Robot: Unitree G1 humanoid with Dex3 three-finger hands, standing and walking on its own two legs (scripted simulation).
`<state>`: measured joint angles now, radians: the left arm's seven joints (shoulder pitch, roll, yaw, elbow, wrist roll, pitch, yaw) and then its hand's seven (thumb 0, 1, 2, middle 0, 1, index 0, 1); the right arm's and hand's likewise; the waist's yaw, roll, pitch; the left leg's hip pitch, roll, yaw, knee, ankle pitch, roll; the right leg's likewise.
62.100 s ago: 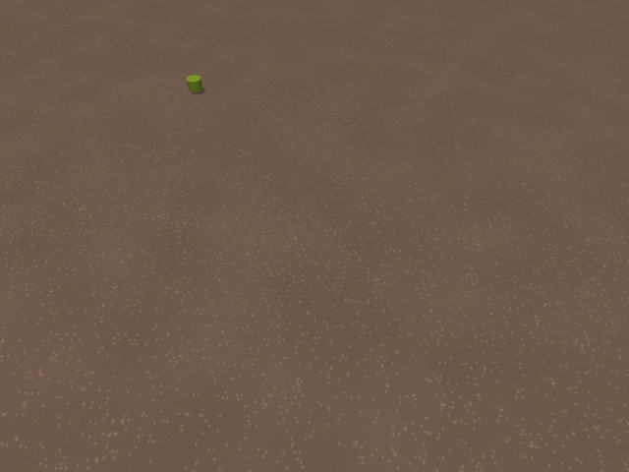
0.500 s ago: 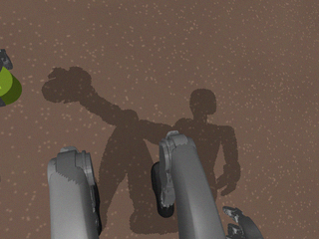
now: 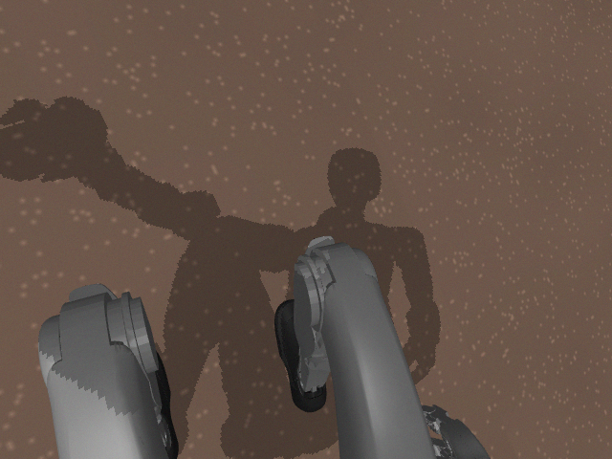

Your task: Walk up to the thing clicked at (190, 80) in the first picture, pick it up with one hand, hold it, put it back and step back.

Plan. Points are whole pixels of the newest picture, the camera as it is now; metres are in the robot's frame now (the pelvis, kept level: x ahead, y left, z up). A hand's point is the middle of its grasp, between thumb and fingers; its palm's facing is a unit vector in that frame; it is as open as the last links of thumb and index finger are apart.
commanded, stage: lower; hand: left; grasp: from above
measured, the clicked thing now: out of the picture +0.50 +0.35 -0.21
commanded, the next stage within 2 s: rest in 0.36 s
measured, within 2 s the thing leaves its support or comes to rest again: rests again in 1.14 s
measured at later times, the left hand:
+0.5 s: hand out of the picture +0.49 +0.34 -0.22, palm faces -0.47 -0.10 -0.88, open 10.7 cm
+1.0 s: hand out of the picture +0.50 +0.34 -0.26, palm faces -0.47 -0.10 -0.88, open 10.7 cm
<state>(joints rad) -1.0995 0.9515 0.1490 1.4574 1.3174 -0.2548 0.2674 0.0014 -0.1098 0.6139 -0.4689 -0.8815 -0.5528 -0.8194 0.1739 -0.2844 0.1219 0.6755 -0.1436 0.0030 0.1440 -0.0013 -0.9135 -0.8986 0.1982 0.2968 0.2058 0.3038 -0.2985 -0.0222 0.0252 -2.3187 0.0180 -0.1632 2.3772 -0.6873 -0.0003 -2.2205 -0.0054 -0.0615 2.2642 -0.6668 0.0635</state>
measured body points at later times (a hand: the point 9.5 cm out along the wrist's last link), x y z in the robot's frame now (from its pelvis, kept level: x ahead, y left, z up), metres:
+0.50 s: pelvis +0.00 +0.00 -0.02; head +0.28 +0.10 +0.31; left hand +0.51 +0.34 -0.17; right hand +0.04 -0.27 -0.10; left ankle +0.07 +0.13 -0.31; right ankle +0.11 -0.14 -0.31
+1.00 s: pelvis +0.00 +0.01 -0.03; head +0.29 +0.12 +0.29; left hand +0.52 +0.34 -0.21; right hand +0.03 -0.26 -0.08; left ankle +0.07 +0.13 -0.31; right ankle +0.11 -0.14 -0.31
